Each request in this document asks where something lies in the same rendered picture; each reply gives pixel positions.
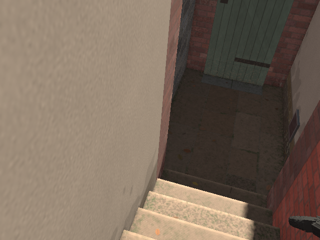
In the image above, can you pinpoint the right robot hand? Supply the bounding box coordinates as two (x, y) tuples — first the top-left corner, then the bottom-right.
(288, 216), (320, 238)

